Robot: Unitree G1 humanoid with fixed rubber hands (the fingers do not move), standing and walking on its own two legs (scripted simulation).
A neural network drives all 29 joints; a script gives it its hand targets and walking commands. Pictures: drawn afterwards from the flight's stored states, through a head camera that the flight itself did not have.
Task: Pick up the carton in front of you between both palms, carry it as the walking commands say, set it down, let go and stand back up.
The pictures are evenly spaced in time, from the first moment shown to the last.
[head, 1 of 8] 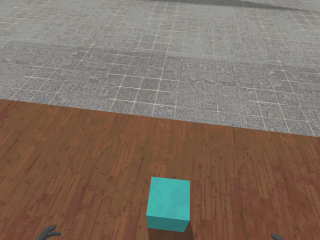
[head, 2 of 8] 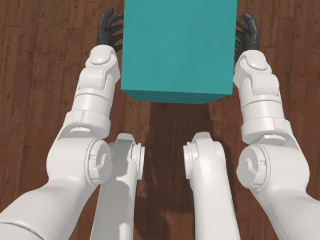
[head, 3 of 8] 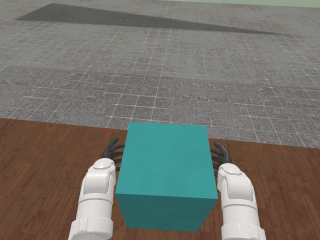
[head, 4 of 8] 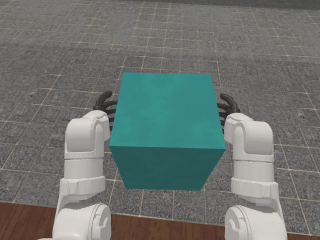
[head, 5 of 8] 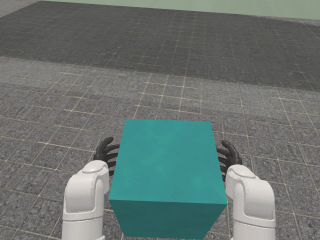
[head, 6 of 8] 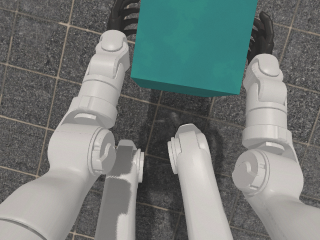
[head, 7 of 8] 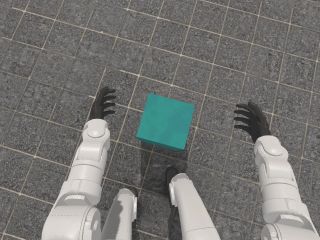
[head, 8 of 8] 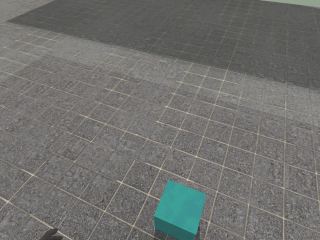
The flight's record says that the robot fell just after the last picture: no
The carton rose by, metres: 0.69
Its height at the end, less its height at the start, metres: -0.05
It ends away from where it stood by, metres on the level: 2.12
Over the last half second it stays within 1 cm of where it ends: yes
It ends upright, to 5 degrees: yes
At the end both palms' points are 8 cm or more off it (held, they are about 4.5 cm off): yes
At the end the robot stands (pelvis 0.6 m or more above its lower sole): yes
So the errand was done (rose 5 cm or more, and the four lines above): yes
